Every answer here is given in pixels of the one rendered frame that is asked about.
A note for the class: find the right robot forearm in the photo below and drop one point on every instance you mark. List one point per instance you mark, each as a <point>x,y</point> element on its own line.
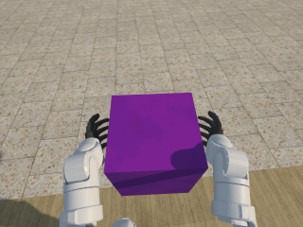
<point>232,203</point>

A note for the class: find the carton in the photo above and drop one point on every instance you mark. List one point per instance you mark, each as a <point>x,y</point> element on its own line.
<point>154,144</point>

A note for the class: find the robot right hand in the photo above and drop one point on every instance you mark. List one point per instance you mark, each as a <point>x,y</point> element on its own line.
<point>215,124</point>

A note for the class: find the robot left hand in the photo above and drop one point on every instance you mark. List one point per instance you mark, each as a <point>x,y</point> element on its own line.
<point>92,130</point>

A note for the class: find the left robot forearm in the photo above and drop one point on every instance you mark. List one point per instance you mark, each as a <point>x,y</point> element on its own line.
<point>81,204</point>

